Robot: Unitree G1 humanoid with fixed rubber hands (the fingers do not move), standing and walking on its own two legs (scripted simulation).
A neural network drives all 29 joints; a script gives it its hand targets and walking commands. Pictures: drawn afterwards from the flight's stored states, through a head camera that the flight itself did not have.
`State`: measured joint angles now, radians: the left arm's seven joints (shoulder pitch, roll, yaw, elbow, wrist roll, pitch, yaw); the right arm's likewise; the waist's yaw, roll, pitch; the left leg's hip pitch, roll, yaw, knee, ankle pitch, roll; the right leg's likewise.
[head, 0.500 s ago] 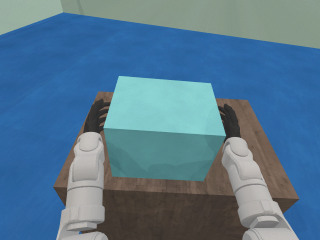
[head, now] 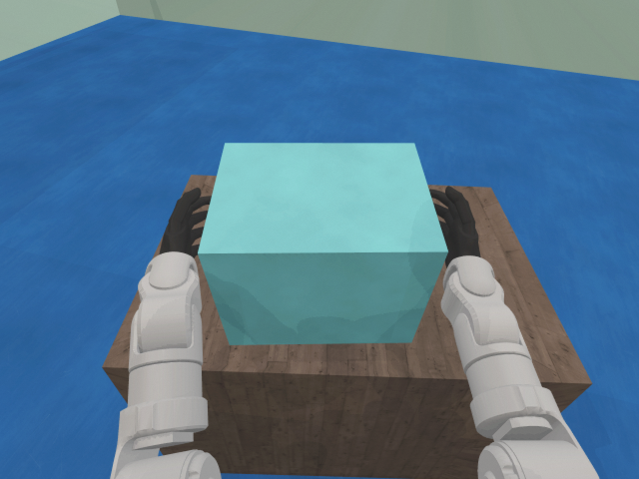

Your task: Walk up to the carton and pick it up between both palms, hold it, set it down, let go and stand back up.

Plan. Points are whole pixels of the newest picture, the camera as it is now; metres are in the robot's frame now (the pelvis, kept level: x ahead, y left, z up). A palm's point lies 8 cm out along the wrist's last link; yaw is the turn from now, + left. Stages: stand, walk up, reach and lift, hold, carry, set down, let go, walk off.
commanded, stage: reach and lift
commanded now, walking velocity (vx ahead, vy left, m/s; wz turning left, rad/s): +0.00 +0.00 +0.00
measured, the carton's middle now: (320, 245) +0.41 +0.00 +0.10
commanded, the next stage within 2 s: hold in 0.52 s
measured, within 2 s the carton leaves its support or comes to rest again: neither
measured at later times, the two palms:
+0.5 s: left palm (175, 249) +0.36 +0.17 +0.15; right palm (461, 247) +0.35 -0.17 +0.15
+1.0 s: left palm (151, 250) +0.34 +0.19 +0.17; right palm (455, 239) +0.35 -0.15 +0.17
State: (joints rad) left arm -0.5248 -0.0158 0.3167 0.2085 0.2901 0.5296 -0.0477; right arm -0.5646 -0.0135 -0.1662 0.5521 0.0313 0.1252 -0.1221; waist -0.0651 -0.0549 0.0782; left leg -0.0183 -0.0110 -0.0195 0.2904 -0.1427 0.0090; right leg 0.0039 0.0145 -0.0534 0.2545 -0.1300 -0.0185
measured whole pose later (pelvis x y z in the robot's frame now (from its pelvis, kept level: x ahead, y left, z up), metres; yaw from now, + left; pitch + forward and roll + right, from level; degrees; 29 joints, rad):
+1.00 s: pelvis -0.01 +0.00 +0.00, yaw +1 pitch -10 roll +0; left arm -0.55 0.00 0.33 0.07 0.32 0.71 -0.08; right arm -0.61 0.00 -0.15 0.48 0.07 0.25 -0.14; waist -0.07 -0.06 0.08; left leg 0.01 -0.01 -0.02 0.29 -0.12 0.01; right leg 0.03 0.00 -0.08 0.26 -0.12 -0.02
